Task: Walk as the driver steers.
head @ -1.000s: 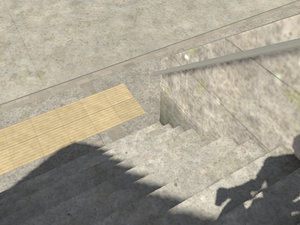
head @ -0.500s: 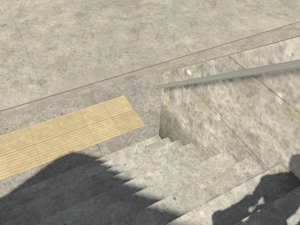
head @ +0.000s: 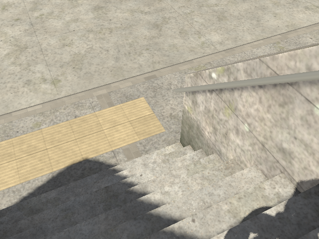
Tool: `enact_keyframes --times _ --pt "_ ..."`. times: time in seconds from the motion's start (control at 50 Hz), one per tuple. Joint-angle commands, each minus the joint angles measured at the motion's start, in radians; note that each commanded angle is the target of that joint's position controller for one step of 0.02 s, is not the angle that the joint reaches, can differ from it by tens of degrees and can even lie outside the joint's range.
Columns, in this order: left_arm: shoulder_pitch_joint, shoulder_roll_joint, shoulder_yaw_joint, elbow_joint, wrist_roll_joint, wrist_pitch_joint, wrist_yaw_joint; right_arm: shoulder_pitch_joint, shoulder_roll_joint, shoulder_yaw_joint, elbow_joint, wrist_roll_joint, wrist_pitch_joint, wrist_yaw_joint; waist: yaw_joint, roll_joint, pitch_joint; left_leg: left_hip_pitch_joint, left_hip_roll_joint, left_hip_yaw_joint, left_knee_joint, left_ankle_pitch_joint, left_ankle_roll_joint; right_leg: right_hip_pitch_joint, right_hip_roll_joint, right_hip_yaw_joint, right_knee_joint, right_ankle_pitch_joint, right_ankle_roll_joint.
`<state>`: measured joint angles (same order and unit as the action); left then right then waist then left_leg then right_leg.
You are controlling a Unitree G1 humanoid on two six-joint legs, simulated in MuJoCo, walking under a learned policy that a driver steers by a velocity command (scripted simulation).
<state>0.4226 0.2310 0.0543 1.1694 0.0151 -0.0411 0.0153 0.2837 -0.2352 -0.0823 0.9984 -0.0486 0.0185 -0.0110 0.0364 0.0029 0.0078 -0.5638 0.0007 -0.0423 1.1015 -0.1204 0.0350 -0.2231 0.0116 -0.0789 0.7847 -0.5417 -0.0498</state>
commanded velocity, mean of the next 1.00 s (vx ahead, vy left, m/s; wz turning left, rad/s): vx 0.49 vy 0.00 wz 0.09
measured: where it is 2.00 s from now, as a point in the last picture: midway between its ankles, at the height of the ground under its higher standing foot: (154, 218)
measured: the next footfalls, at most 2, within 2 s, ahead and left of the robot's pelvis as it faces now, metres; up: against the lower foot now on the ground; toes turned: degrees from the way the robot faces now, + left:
left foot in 0.20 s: +0.15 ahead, +0.10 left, -0.21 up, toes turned +2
right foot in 0.76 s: +0.53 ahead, -0.16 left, -0.41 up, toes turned -4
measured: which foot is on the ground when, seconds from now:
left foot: up 0.00-0.18, down 0.20-0.76, up 0.78-1.00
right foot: down 0.00-0.20, up 0.22-0.74, down 0.76-1.00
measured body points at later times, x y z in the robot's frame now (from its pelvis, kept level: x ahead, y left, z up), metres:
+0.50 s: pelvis +0.20 +0.02 -0.22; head +0.17 +0.03 +0.23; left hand +0.32 +0.24 -0.36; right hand +0.07 -0.19 -0.37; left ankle +0.11 +0.09 -0.91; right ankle +0.38 -0.12 -0.83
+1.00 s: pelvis +0.50 -0.08 -0.41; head +0.50 -0.09 +0.04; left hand +0.37 +0.12 -0.55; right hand +0.54 -0.32 -0.56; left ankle +0.60 +0.08 -1.05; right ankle +0.49 -0.16 -1.11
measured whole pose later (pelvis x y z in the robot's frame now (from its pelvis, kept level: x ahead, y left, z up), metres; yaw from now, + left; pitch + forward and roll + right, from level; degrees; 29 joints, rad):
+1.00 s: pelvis +0.50 -0.08 -0.41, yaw +5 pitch +0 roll -3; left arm 0.53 0.15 -0.03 1.14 0.14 -0.11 -0.04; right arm 0.34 -0.26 -0.01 0.99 -0.11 -0.07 0.10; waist 0.01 0.08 0.00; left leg -0.76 0.07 -0.10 1.15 0.11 0.10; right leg -0.30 0.03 -0.20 0.75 -0.44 -0.07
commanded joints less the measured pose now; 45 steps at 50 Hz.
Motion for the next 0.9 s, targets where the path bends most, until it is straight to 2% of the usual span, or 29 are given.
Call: enact_keyframes --times 0.02,0.1,0.14,0.18,0.2,0.22,0.24,0.26,0.28,0.3,0.32,0.38,0.4,0.44,0.48,0.52,0.56,0.6,0.66,0.7,0.72,0.74,0.76,0.78,0.8,0.82,0.84,0.88,0.9 --pt "-0.13 0.055 -0.003 -0.063 -0.015 -0.038 0.024 0.016 -0.004 0.006 -0.032 -0.013 -0.002 0.037 -0.108 -0.069 0.068 0.202 -0.017 0.028 -0.233 0.563 -0.001 -0.407 -0.134 0.137 -0.06 -0.033 -0.088" --pt "-0.026 0.09 -0.002 -0.073 0.002 -0.018 0.042 -0.086 0.007 0.035 -0.063 0.026 -0.007 0.037 -0.02 -0.096 0.121 0.318 -0.03 0.073 -0.455 0.477 -0.014 -0.416 -0.151 0.147 0.094 0.064 -0.106" --pt "-0.019 0.097 0.001 -0.075 0.028 0.005 0.042 0.04 -0.051 0.019 -0.029 0.031 -0.006 0.014 -0.043 -0.14 0.089 0.424 -0.037 0.142 -0.465 0.406 -0.001 -0.383 -0.15 0.135 0.294 0.286 -0.113" --pt "0.043 0.099 0.011 -0.051 0.033 0.039 0.052 0.258 -0.096 -0.007 0.048 0.043 -0.016 0.012 -0.126 -0.024 0.05 0.534 0.071 0.057 -0.865 0.261 0.042 -0.242 -0.089 0.122 0.684 0.519 -0.137" --pt "0.026 0.077 0.012 -0.038 0.035 0.045 0.063 0.338 -0.108 -0.02 0.074 0.042 -0.027 0.023 -0.19 0.123 0.061 0.64 0.122 0.021 -0.95 0.398 0.097 -0.335 -0.003 0.123 1.091 0.282 -0.15" --pt "-0.007 -0.049 -0.009 -0.081 0.018 0.038 0.051 0.394 -0.116 0.007 0.093 0.048 -0.044 0.044 -0.16 0.256 0.026 0.787 0.204 -0.044 -0.46 0.969 0.085 -0.707 0.157 0.109 1.515 -0.416 -0.134" --pt "0.081 -0.057 -0.018 -0.148 -0.031 0.019 0.056 0.384 -0.139 0.023 0.107 0.047 -0.046 0.057 -0.036 0.255 -0.007 0.838 0.3 -0.154 -0.33 1.105 0.068 -0.928 0.098 0.11 1.508 -0.322 -0.15" --pt "0.062 0.003 -0.015 -0.15 -0.039 0.013 0.058 0.449 -0.182 0.004 0.133 0.05 -0.04 0.059 -0.076 0.225 -0.082 0.871 0.389 -0.322 -0.471 0.581 0.191 -1.062 0.077 0.109 1.486 -0.262 -0.146" --pt "-0.048 0.036 -0.014 -0.166 -0.003 0.005 0.055 0.448 -0.21 -0.005 0.136 0.042 -0.047 0.049 -0.115 0.198 -0.007 0.769 0.464 -0.485 -0.624 0.096 0.305 -1.152 0.036 0.181 1.437 -0.173 -0.116" --pt "-0.151 0.071 -0.002 -0.163 0.019 0.018 0.047 0.307 -0.131 0.019 0.103 0.033 -0.044 0.035 -0.071 0.029 0.101 0.606 0.377 -0.45 -0.709 -0.314 0.272 -1.151 -0.017 0.184 1.29 -0.027 -0.076" --pt "-0.198 0.066 0.0 -0.191 0.02 0.03 0.031 0.299 -0.142 0.028 0.104 0.019 -0.053 0.029 -0.06 0.124 0.167 0.464 0.433 -0.522 -0.735 -0.314 0.302 -1.127 -0.033 0.181 1.221 -0.014 -0.04" --pt "-0.277 -0.04 -0.036 -0.244 0.004 0.039 0.01 0.078 0.033 0.112 0.068 0.024 -0.087 0.004 0.07 -0.019 0.296 -0.121 0.219 -0.221 -0.714 -0.306 0.139 -0.773 -0.046 0.118 0.58 0.482 0.061" --pt "-0.251 -0.074 -0.048 -0.215 0.032 0.038 -0.008 0.051 -0.03 0.102 0.047 0.038 -0.107 0.0 0.077 -0.01 0.239 -0.31 0.172 -0.149 -0.721 -0.181 0.119 -0.408 -0.046 0.067 0.407 0.753 0.054" --pt "-0.056 -0.014 -0.015 -0.099 0.035 0.073 -0.009 0.11 -0.145 0.06 0.065 0.049 -0.111 0.01 0.089 0.107 0.078 -0.106 0.2 -0.153 -0.606 0.04 0.119 -0.329 -0.029 0.062 0.569 0.853 0.036" --pt "-0.302 0.037 -0.003 -0.187 0.02 0.051 -0.003 0.232 -0.031 0.086 0.119 0.064 -0.115 -0.005 -0.038 0.076 0.201 0.284 0.151 -0.168 -0.475 -0.209 0.131 -0.766 -0.071 0.113 0.291 0.92 0.0" --pt "-0.487 0.029 0.006 -0.251 0.023 0.016 -0.009 0.371 -0.033 0.083 0.139 0.017 -0.103 -0.011 -0.146 0.088 0.22 0.495 0.201 -0.271 -0.461 -0.254 0.195 -0.893 -0.093 0.145 0.137 0.888 0.002" --pt "-0.561 -0.001 0.001 -0.295 0.015 -0.012 -0.027 0.358 -0.002 0.084 0.126 0.004 -0.105 -0.029 -0.153 0.038 0.196 0.47 0.215 -0.263 -0.398 -0.325 0.199 -0.794 -0.109 0.161 -0.012 1.063 0.017" --pt "-0.576 -0.029 -0.012 -0.308 -0.011 -0.009 -0.046 0.265 -0.053 0.069 0.074 0.006 -0.098 -0.022 -0.156 -0.015 0.218 0.25 0.177 -0.186 -0.422 -0.346 0.178 -0.482 -0.088 0.076 -0.201 1.105 0.005" --pt "-0.572 -0.002 -0.013 -0.321 -0.036 0.004 -0.045 0.318 -0.028 0.063 0.089 -0.009 -0.086 -0.017 -0.225 0.033 0.238 0.325 0.141 -0.132 -0.319 -0.115 0.15 -0.374 -0.099 0.051 -0.371 1.016 -0.005" --pt "-0.344 0.077 0.013 -0.255 -0.043 0.0 -0.026 0.304 -0.062 0.047 0.098 -0.026 -0.072 -0.032 -0.15 0.063 0.172 0.396 0.138 -0.138 -0.08 0.035 0.165 -0.177 -0.173 0.127 -0.528 1.017 -0.009" --pt "-0.1 0.017 -0.036 -0.182 0.215 0.029 -0.099 0.482 -0.048 0.098 0.213 -0.132 -0.086 0.062 -0.067 -0.025 0.18 0.302 0.129 -0.176 0.082 -0.166 0.081 0.045 -0.213 0.172 -0.538 1.099 -0.021" --pt "0.178 0.097 0.017 -0.091 0.169 0.017 -0.104 0.337 -0.157 0.045 0.147 -0.073 -0.085 0.11 0.07 -0.147 0.073 0.169 0.015 -0.085 0.279 -0.181 0.058 0.411 -0.116 0.018 -0.551 1.08 -0.005" --pt "0.429 0.152 0.03 -0.012 0.149 0.011 -0.102 0.271 -0.247 0.011 0.139 -0.071 -0.075 0.142 0.2 -0.295 -0.028 -0.074 -0.159 -0.059 0.693 -0.521 -0.001 0.745 -0.136 0.051 -0.441 1.009 -0.062" --pt "0.424 0.236 0.035 -0.043 0.132 0.024 -0.113 0.403 -0.143 0.005 0.131 -0.026 -0.082 0.166 0.119 -0.319 -0.294 -0.185 -0.175 -0.114 0.967 -0.672 0.011 0.957 -0.22 0.101 -0.034 1.249 -0.175" --pt "0.321 0.287 0.037 -0.042 0.137 0.008 -0.12 0.416 -0.071 0.031 0.09 -0.012 -0.102 0.168 0.052 -0.215 -0.319 -0.3 -0.139 -0.084 1.05 -0.644 0.015 0.914 -0.329 0.196 -0.01 1.459 -0.27" --pt "0.226 0.26 0.032 -0.055 0.125 -0.007 -0.124 0.276 0.004 0.067 -0.019 0.024 -0.121 0.142 0.075 -0.157 -0.193 -0.535 -0.09 -0.092 1.036 -0.582 0.049 0.761 -0.448 0.335 -0.142 1.148 -0.326" --pt "0.089 0.169 0.003 -0.096 0.107 -0.02 -0.128 0.194 -0.018 0.068 -0.056 0.031 -0.125 0.105 0.052 -0.031 -0.052 -0.558 0.003 -0.175 0.774 -0.302 0.09 0.436 -0.486 0.402 -0.309 0.58 -0.316" --pt "0.015 -0.076 -0.075 -0.108 0.141 -0.045 -0.118 0.243 -0.033 0.066 0.001 -0.017 -0.105 0.066 -0.061 0.065 0.141 -0.277 0.139 -0.212 0.36 0.053 0.117 -0.16 -0.442 0.307 -0.415 0.592 -0.288" --pt "0.019 -0.11 -0.087 -0.115 0.12 -0.064 -0.09 0.24 -0.025 0.062 0.018 -0.04 -0.088 0.076 -0.082 -0.011 0.182 -0.177 0.132 -0.167 0.183 0.136 0.107 -0.288 -0.377 0.216 -0.42 0.638 -0.275"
